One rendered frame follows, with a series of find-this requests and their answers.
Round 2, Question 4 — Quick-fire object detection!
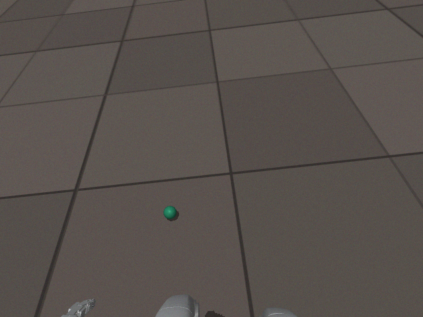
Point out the left robot hand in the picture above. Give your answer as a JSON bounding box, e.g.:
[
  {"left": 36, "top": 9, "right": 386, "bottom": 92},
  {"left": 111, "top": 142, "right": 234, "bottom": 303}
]
[{"left": 61, "top": 299, "right": 96, "bottom": 317}]

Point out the ball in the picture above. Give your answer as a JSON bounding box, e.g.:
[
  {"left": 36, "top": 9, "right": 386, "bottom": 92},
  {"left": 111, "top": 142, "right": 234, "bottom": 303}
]
[{"left": 163, "top": 206, "right": 176, "bottom": 219}]

